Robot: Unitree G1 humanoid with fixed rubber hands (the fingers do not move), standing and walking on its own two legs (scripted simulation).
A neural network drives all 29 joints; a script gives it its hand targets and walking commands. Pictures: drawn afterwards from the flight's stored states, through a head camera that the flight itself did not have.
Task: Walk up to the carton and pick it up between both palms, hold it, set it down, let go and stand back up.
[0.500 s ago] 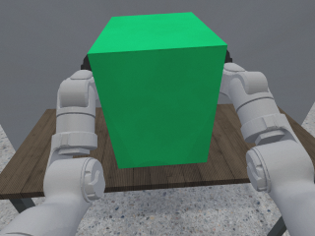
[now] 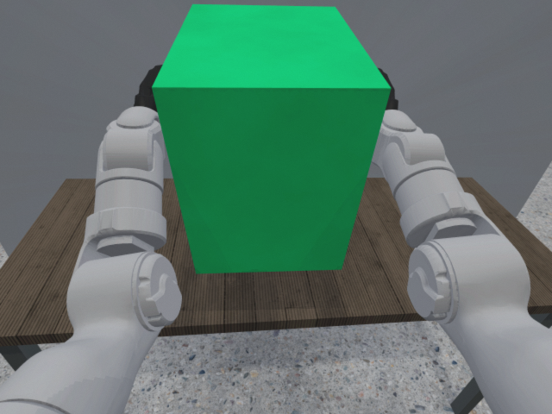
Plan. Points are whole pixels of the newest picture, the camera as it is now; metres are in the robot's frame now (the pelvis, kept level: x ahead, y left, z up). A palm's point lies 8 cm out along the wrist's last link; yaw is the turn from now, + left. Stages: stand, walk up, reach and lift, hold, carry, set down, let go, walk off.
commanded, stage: set down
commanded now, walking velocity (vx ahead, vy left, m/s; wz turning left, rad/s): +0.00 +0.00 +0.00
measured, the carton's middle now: (267, 137) +0.43 +0.00 +0.26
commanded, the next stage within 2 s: none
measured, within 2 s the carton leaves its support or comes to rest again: neither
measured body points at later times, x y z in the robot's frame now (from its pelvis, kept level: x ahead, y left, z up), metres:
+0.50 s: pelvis -0.01 +0.00 +0.00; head -0.06 +0.02 +0.45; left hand +0.42 +0.15 +0.25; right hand +0.40 -0.16 +0.25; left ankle +0.00 +0.13 -0.75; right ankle -0.01 -0.12 -0.75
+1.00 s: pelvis +0.00 -0.01 +0.00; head -0.04 +0.02 +0.45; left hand +0.44 +0.15 +0.22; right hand +0.42 -0.17 +0.22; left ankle +0.00 +0.13 -0.75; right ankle -0.01 -0.12 -0.75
